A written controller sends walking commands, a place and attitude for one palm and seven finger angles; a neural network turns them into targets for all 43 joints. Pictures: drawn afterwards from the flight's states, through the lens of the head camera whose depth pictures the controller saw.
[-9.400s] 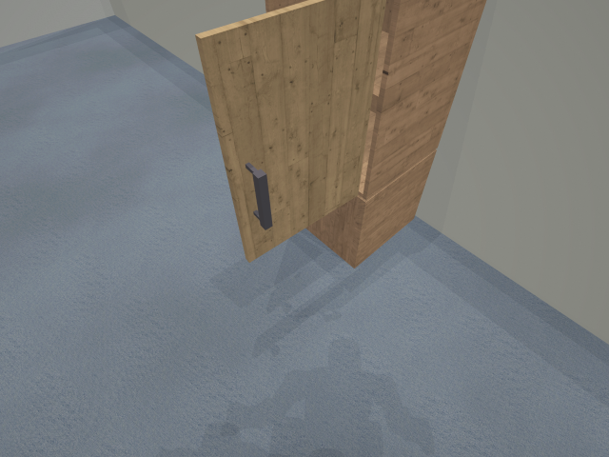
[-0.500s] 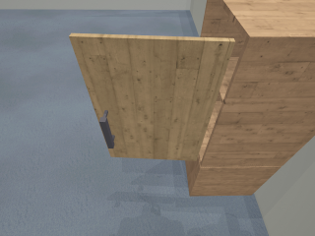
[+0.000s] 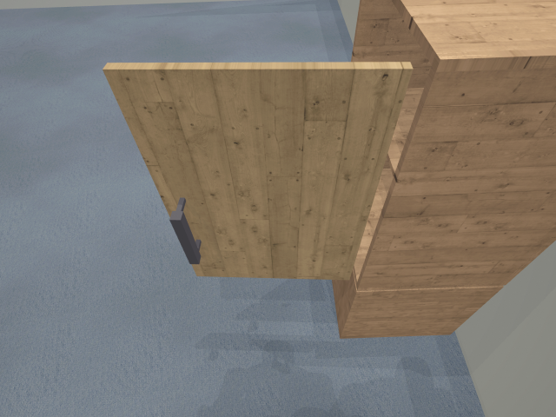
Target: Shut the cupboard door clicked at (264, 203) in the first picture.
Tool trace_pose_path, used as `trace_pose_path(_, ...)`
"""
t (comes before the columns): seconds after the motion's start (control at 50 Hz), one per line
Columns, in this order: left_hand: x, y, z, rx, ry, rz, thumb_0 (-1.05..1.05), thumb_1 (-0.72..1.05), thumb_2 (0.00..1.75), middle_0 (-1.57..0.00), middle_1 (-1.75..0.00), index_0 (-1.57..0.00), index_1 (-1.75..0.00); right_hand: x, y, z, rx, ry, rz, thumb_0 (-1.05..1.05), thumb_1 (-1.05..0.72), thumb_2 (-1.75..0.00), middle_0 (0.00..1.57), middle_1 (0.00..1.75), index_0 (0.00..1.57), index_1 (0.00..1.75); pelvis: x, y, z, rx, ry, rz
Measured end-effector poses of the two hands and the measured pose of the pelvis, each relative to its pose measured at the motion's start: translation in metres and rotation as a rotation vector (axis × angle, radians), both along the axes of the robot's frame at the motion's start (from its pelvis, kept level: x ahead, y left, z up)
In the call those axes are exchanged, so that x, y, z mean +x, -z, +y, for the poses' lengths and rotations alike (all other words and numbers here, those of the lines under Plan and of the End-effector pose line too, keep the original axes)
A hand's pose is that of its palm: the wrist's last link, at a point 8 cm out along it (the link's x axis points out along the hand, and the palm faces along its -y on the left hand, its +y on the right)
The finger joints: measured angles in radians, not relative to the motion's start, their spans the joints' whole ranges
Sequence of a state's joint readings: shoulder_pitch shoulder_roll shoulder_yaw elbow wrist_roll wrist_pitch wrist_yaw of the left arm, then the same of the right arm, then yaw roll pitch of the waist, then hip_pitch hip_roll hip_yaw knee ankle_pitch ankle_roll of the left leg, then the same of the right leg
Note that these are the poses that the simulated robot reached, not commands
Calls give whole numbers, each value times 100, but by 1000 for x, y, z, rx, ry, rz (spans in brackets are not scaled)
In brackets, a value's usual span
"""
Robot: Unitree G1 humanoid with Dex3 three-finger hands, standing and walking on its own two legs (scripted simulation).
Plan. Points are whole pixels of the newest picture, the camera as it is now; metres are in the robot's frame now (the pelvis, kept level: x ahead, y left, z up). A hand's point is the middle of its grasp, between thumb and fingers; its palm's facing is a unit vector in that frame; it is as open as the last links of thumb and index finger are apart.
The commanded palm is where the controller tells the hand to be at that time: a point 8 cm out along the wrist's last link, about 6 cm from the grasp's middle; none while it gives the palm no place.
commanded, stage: look again from close up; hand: left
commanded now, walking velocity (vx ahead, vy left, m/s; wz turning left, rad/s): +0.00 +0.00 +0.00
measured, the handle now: (188, 232) +0.46 +0.23 -0.10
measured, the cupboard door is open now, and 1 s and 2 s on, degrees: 86 86 86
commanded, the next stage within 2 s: raise the hand and make a fist in 0.34 s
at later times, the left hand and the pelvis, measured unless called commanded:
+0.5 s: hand out of the picture +0.08 +0.16 -0.15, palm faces +0.14 -0.96 -0.23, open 7.4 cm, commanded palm +0.10 +0.20 -0.07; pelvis +0.01 -0.03 +0.00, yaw +0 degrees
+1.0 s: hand out of the picture +0.11 +0.17 -0.07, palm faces +0.10 -0.99 -0.04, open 5.5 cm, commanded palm +0.10 +0.21 -0.07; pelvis -0.08 -0.04 -0.13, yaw +3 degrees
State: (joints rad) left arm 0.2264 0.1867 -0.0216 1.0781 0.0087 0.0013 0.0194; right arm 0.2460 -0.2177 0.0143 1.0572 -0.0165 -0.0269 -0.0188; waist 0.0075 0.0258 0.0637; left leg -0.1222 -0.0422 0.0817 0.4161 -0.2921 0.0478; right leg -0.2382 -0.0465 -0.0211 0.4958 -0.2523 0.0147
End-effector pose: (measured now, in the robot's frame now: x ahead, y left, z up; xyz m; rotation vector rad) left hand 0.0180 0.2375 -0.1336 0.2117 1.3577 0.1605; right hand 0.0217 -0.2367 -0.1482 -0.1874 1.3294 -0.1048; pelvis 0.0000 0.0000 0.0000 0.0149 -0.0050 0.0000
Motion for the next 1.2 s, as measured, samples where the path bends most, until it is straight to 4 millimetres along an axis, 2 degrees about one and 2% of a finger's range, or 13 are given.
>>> trace_pose_path(0.14, 30, 1, -16, -17, 20, -55, 1, 90, 90, -20, -30, -20, -30, 9, -2, -9, -4, 5, -2, 0, -90, -90, 20, 30, 20, 30, 8, -1, -11, 0, -2, 0)
trace_pose_path(0.24, 41, 1, -24, -20, 22, -76, 0, 90, 90, -20, -30, -21, -30, 15, -3, -14, -1, 7, -3, 0, -90, -90, 20, 30, 20, 30, 12, -1, -18, -1, -4, 0)
trace_pose_path(0.46, 30, 2, -36, -12, -4, -54, 0, 90, 90, -20, -30, -20, -30, 16, -2, -22, 9, 10, 14, 0, -90, -90, 20, 30, 20, 30, 15, -2, -32, -7, -13, 5)
trace_pose_path(0.5, 50, -12, -27, -2, -96, -233, 1, 90, 90, -21, -30, -21, -30, 24, -6, -28, -39, 11, -90, 0, -90, -90, 20, 30, 20, 30, 10, 3, -35, -3, -3, -11)
trace_pose_path(0.62, 136, -108, -22, 45, -80, -951, 2, 91, 90, -24, -34, -24, -33, 76, -15, -44, -44, -18, -484, 1, -90, -90, 20, 30, 20, 30, -1, 20, -35, -3, -56, 43)
trace_pose_path(0.68, 154, -124, -30, -25, -16, -1199, 1, 91, 90, -27, -38, -27, -37, 105, -25, -50, -46, -54, -639, 1, -90, -90, 20, 30, 20, 30, -16, 33, -40, 10, -50, 118)
trace_pose_path(0.72, 149, -116, -39, -103, 37, -1305, 1, 91, 90, -30, -41, -30, -40, 120, -32, -54, -55, -92, -717, 1, -90, -90, 20, 30, 20, 30, -28, 46, -44, 19, -36, 160)
trace_pose_path(0.8, 111, -71, -53, -223, 151, -1323, 0, 90, 90, -36, -48, -36, -47, 140, -34, -59, -85, -180, -825, 1, -90, -90, 20, 30, 20, 30, -48, 76, -49, 17, -33, 227)
trace_pose_path(0.88, 71, -35, -42, -212, 134, -1254, 1, 90, 90, -44, -56, -44, -55, 150, -20, -54, -103, -227, -880, 1, -90, -90, 20, 30, 20, 30, -64, 105, -47, -3, -42, 255)
trace_pose_path(0.96, 59, -46, -22, -111, 96, -1358, 2, 89, 90, -51, -63, -51, -63, 146, 5, -33, -72, -242, -875, 1, -90, -90, 20, 30, 20, 30, -76, 123, -43, -28, -55, 260)
trace_pose_path(1.06, 83, -71, -24, -151, 193, -1471, 2, 90, 90, -60, -73, -60, -73, 120, 36, 0, 1, -237, -799, 1, -90, -90, 20, 30, 20, 30, -86, 131, -35, -57, -69, 263)
trace_pose_path(1.14, 103, -59, -35, -267, 257, -1316, 2, 90, 90, -67, -81, -67, -81, 88, 47, 15, 40, -160, -717, 1, -90, -90, 20, 30, 20, 30, -88, 126, -26, -55, -60, 270)
trace_pose_path(1.2, 105, -48, -31, -281, 204, -1200, 2, 90, 90, -72, -87, -73, -87, 68, 47, 16, 31, -105, -664, 1, -90, -90, 21, 30, 21, 31, -86, 120, -19, -48, -50, 277)
